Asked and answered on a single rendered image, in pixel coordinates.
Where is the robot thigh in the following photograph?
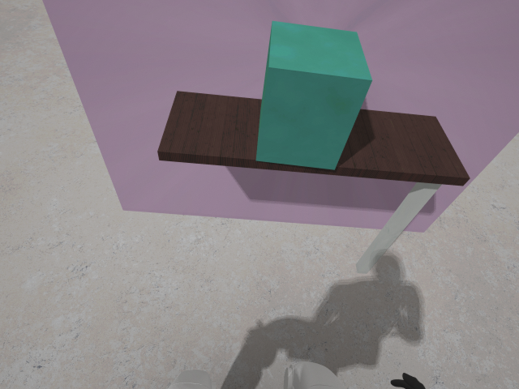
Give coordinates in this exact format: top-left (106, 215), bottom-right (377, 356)
top-left (168, 370), bottom-right (216, 389)
top-left (284, 361), bottom-right (345, 389)

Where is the right robot thigh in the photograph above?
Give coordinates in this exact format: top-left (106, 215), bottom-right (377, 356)
top-left (284, 361), bottom-right (345, 389)

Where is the right robot hand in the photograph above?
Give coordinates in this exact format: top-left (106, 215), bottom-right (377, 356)
top-left (391, 373), bottom-right (426, 389)

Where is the left robot thigh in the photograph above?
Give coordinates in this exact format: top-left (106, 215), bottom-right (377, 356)
top-left (168, 370), bottom-right (216, 389)

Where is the table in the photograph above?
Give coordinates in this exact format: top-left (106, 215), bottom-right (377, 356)
top-left (157, 91), bottom-right (470, 274)

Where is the carton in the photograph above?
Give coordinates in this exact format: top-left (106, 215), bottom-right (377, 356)
top-left (256, 21), bottom-right (372, 170)

